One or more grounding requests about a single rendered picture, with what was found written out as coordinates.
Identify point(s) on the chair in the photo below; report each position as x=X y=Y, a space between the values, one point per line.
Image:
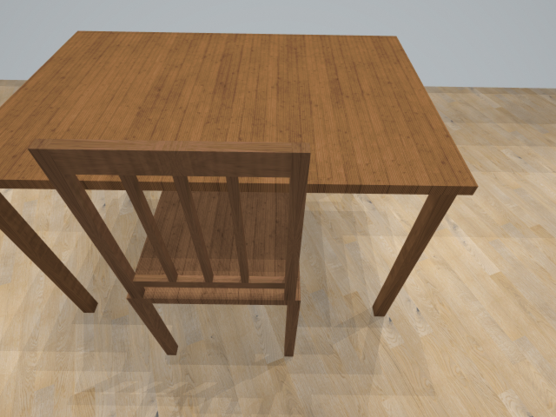
x=202 y=247

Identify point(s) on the table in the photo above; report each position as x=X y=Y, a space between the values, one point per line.
x=372 y=127

